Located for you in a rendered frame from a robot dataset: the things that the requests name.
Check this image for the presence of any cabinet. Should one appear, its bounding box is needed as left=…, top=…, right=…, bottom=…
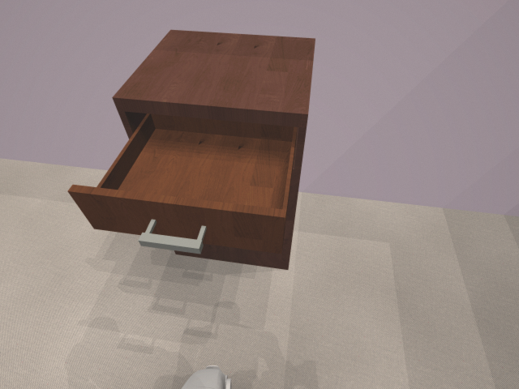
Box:
left=112, top=30, right=315, bottom=270

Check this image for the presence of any drawer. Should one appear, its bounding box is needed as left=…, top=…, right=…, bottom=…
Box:
left=68, top=113, right=298, bottom=254

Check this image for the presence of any robot left thigh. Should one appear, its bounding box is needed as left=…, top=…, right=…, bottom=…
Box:
left=182, top=369, right=231, bottom=389

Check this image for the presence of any handle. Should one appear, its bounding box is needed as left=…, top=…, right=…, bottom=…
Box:
left=139, top=220, right=207, bottom=254

